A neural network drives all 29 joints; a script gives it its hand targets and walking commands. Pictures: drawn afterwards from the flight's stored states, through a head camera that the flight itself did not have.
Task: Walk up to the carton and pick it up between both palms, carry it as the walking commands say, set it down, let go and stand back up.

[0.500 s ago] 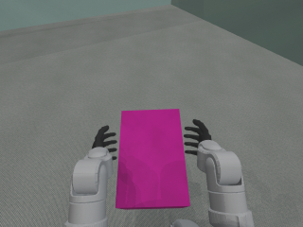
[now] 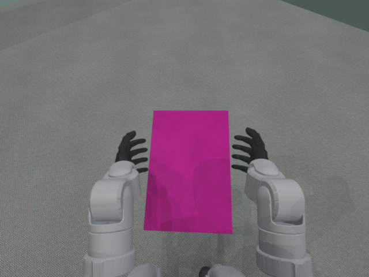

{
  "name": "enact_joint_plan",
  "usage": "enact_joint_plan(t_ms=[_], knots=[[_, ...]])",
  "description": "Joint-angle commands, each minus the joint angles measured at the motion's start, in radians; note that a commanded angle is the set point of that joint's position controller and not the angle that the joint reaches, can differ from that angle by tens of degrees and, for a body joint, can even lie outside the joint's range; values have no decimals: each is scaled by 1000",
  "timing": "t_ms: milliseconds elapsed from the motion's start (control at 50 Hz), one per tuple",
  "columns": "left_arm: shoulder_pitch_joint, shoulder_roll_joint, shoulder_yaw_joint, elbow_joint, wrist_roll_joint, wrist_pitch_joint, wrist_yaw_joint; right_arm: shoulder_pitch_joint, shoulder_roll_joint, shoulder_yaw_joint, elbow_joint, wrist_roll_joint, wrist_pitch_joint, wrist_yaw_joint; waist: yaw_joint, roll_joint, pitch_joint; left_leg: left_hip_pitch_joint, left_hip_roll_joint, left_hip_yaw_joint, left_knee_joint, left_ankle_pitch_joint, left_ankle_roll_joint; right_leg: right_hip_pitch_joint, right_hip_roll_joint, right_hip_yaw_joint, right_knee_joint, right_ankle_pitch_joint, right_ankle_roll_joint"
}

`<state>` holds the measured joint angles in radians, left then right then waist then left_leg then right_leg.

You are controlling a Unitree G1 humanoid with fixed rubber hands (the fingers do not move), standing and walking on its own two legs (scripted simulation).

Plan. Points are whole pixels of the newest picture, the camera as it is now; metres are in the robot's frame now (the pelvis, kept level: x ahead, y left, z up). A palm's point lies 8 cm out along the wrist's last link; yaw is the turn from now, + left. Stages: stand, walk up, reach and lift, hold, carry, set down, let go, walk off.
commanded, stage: carry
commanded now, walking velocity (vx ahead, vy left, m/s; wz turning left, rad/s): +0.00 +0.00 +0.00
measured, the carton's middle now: (190, 172) +0.35 -0.03 -0.02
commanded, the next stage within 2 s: none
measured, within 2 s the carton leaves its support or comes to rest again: neither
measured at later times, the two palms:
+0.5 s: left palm (134, 237) +0.18 +0.08 +0.09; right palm (280, 205) +0.21 -0.18 +0.08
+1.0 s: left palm (130, 254) +0.16 +0.08 +0.09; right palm (287, 218) +0.18 -0.17 +0.10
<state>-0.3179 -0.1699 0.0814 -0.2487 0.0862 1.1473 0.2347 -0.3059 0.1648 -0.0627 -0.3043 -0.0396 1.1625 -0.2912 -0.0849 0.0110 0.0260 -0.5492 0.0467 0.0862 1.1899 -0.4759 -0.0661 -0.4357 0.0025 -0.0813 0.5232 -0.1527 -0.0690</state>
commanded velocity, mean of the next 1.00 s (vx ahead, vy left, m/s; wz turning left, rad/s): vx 0.00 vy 0.00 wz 0.00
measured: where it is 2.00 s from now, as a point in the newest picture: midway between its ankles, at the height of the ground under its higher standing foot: outside the picture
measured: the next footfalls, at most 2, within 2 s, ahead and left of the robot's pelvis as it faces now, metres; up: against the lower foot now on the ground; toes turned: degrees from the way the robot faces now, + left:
left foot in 0.16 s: -0.06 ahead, +0.06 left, +0.00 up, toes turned -2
right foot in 0.42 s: -0.02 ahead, -0.19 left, +0.00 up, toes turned +17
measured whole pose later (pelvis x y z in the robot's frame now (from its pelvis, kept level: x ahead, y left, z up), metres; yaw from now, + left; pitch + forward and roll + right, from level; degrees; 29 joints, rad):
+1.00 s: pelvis -0.11 -0.07 +0.00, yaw +4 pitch +3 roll +0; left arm -0.26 -0.15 0.07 -0.18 0.08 1.20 0.26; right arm -0.31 0.17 -0.05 -0.14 -0.09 1.20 -0.27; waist 0.01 0.00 -0.12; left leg -0.35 0.07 0.12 0.58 -0.27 -0.01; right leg -0.41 -0.04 -0.02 0.58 -0.23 0.01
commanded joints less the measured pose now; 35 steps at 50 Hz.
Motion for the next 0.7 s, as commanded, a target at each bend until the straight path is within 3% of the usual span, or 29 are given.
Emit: enact_joint_plan(t_ms=[0, 40, 80, 100, 120, 140, 160, 180, 200, 220, 260, 300, 320, 340, 360, 380, 400, 420, 440, 460, 520, 560, 580, 600, 620, 640, 660, 680], knots=[[-189, -950, -471, -136, -235, -34, -158, -251, 1007, 580, -41, 323, -12, 269, 111, -105, -492, 74, -9, -34, -303, -80, 36, 400, -308, 359, -200, 92, -108], [-188, -946, -490, -128, -244, -20, -162, -202, 991, 555, -23, 291, -4, 263, 107, -121, -471, 208, -38, 5, -511, -96, 65, 336, -275, 305, -240, 54, -71], [-199, -947, -510, -118, -256, -3, -167, -168, 965, 513, -9, 253, 1, 260, 86, -88, -443, 408, -58, 68, -818, 62, 73, 238, -232, 241, -284, 6, 38], [-200, -952, -517, -88, -258, 5, -168, -169, 957, 495, 8, 237, 4, 258, 82, -33, -450, 566, -12, 50, -913, 139, 77, 157, -178, 185, -268, -48, 105], [-271, -946, -546, -144, -281, 9, -175, -148, 959, 461, 25, 212, 5, 259, 74, 85, -403, 607, 102, -86, -965, 59, 117, 25, -109, 126, -178, -87, 200], [-299, -957, -556, -153, -295, 12, -183, -167, 968, 453, 16, 212, 3, 263, 67, 212, -373, 550, 261, -261, -1024, -74, 178, -42, -26, 54, -13, -94, 258], [-324, -971, -558, -164, -312, 15, -191, -192, 995, 449, 17, 208, 2, 261, 80, 272, -319, 290, 385, -338, -1013, -143, 229, 33, -33, 46, 257, -263, 195], [-429, -1018, -599, -205, -352, 15, -199, -246, 1013, 437, -15, 199, -9, 253, 73, 198, -224, 94, 373, -228, -999, -76, 222, 100, -88, 119, 384, -189, 124], [-415, -1022, -589, -157, -346, 21, -202, -290, 992, 454, -39, 204, -4, 252, 80, 122, -186, 42, 333, -144, -987, -42, 196, 76, -66, 79, 452, -145, 121], [-384, -1005, -576, -130, -345, 26, -193, -278, 981, 454, -33, 215, 12, 250, 84, 63, -146, 117, 276, -59, -933, 35, 159, -28, -37, 64, 443, -152, 102], [-353, -1011, -545, -84, -337, 37, -184, -322, 976, 460, -39, 237, 22, 247, 85, 63, -181, 288, 228, -12, -839, 169, 151, -123, -33, 64, 340, -179, 94], [-342, -973, -532, -81, -333, 46, -180, -281, 956, 460, -21, 220, 28, 230, 84, 94, -225, 287, 202, -24, -781, 281, 159, -16, -10, -1, 165, -186, 101], [-331, -976, -535, -88, -338, 48, -178, -263, 966, 460, -17, 222, 25, 223, 90, 142, -257, 274, 205, -36, -747, 360, 156, 38, -16, -6, 89, -137, 102], [-318, -973, -531, -86, -336, 52, -179, -246, 978, 455, -6, 213, 26, 215, 93, 78, -317, 265, 199, -36, -689, 384, 152, 139, -13, -12, -12, -107, 106], [-285, -965, -519, -68, -336, 52, -184, -201, 977, 448, 25, 203, 27, 211, 93, 41, -373, 278, 176, -21, -632, 324, 131, 195, -38, 47, -81, -88, 101], [-288, -960, -517, -47, -340, 52, -188, -164, 960, 422, 58, 178, 24, 205, 82, -16, -403, 225, 147, -9, -568, 289, 91, 261, -106, 118, -63, 152, 93], [-313, -965, -516, -73, -341, 46, -188, -201, 972, 431, 34, 185, 22, 204, 81, -122, -430, 140, 120, -12, -501, 151, 55, 337, -204, 244, -37, 414, 64], [-281, -984, -517, -67, -341, 41, -192, -209, 974, 436, 7, 192, 11, 203, 75, -162, -461, 111, 86, -17, -475, 53, 35, 396, -275, 293, -16, 597, 39], [-299, -1037, -517, -79, -338, 26, -193, -276, 1003, 487, -38, 221, 11, 221, 86, -224, -473, 152, 35, 6, -526, -18, 27, 345, -286, 315, -11, 605, -10], [-296, -1045, -505, -77, -317, 19, -189, -324, 1010, 511, -61, 253, 6, 234, 82, -193, -457, 227, 39, -1, -586, 19, 31, 277, -250, 290, -22, 515, -20], [-300, -1066, -496, -108, -287, -3, -179, -403, 1061, 558, -106, 312, -14, 256, 76, -31, -430, 328, 75, -31, -642, 308, 49, 178, -152, 132, 27, 288, 45], [-276, -1055, -493, -137, -282, -8, -174, -374, 1061, 565, -116, 322, -15, 261, 81, 2, -440, 306, 118, -71, -695, 369, 59, 187, -119, 104, 42, 113, 51], [-302, -1058, -492, -150, -278, -10, -170, -375, 1078, 567, -84, 326, -7, 268, 87, 29, -412, 288, 125, -82, -727, 266, 67, 169, -107, 119, 16, 13, 49], [-258, -1037, -473, -128, -267, -11, -173, -375, 1072, 575, -84, 325, -8, 267, 90, -33, -430, 271, 107, -64, -699, 196, 64, 205, -119, 146, -26, 18, 45], [-244, -1002, -464, -112, -254, 0, -162, -322, 1048, 555, -35, 307, 6, 262, 87, -25, -398, 264, 99, -53, -700, 189, 56, 174, -134, 156, -30, 21, 38], [-226, -989, -453, -89, -249, 3, -164, -337, 1035, 557, -43, 303, 5, 261, 86, -77, -399, 262, 81, -42, -670, 181, 48, 179, -154, 182, -53, 50, 34], [-232, -966, -449, -89, -242, 6, -157, -304, 1012, 541, -23, 291, 9, 259, 87, -55, -405, 269, 76, -43, -679, 161, 53, 174, -163, 185, -51, 22, 32], [-213, -969, -447, -72, -240, 6, -160, -313, 1007, 546, -39, 291, 4, 261, 85, -89, -408, 274, 91, -49, -663, 190, 54, 176, -161, 172, -47, 75, 36]])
